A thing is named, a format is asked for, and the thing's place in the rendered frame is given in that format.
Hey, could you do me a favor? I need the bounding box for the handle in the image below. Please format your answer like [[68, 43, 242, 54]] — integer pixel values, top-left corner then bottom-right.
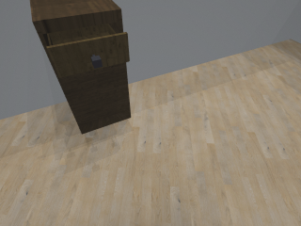
[[91, 55, 103, 69]]

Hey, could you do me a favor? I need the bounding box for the cabinet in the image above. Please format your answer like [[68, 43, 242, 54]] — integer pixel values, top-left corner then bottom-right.
[[29, 0, 131, 135]]

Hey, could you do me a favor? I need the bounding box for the drawer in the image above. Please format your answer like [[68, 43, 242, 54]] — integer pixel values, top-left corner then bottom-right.
[[46, 24, 130, 78]]

